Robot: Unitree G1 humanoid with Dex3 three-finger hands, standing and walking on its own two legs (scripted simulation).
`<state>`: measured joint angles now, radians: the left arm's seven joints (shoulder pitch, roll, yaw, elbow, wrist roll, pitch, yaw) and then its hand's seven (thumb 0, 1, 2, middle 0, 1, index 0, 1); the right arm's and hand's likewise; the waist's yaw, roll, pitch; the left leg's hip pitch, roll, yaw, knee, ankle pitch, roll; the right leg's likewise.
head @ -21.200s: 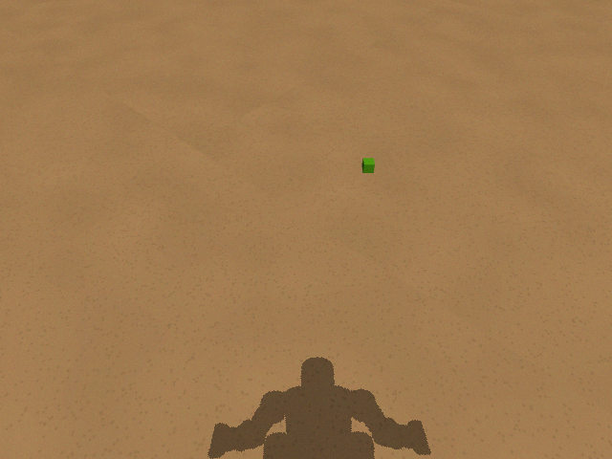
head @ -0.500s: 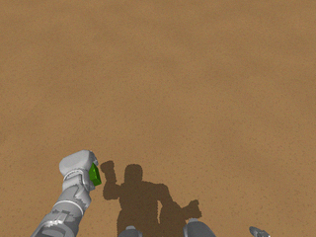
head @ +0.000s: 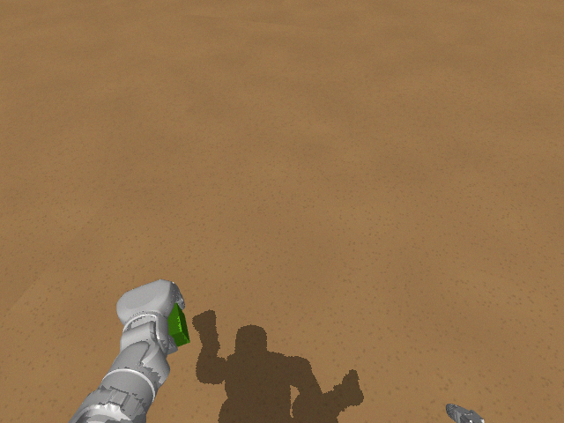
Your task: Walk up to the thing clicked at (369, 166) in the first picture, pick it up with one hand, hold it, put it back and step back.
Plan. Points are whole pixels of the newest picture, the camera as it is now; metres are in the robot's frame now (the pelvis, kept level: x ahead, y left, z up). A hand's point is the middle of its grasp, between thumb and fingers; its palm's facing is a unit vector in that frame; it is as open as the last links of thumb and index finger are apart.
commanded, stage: hold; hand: left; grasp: from above
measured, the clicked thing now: (167, 328) +0.32 +0.21 -0.11
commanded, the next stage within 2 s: crouch in 1.72 s
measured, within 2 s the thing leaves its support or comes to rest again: neither
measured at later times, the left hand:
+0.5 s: hand (155, 335) +0.28 +0.21 -0.05, palm faces -0.41 -0.16 -0.90, open 8.3 cm
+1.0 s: hand (150, 339) +0.27 +0.21 -0.03, palm faces -0.40 -0.17 -0.90, open 8.3 cm
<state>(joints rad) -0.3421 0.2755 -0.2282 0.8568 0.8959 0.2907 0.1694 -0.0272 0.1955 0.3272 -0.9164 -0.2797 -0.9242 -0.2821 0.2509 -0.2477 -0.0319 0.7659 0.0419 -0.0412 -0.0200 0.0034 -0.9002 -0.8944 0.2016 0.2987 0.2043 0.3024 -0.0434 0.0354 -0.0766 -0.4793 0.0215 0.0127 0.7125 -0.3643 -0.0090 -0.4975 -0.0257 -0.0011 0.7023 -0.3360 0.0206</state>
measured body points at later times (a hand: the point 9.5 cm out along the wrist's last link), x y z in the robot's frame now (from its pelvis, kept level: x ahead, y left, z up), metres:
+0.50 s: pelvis -0.02 +0.00 +0.01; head -0.01 -0.02 +0.46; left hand +0.30 +0.21 +0.00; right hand +0.11 -0.26 -0.11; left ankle -0.01 +0.12 -0.72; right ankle +0.01 -0.13 -0.72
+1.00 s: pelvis -0.02 -0.01 +0.02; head -0.02 -0.03 +0.47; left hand +0.29 +0.21 +0.02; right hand +0.12 -0.25 -0.10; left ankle -0.01 +0.12 -0.72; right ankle +0.01 -0.13 -0.72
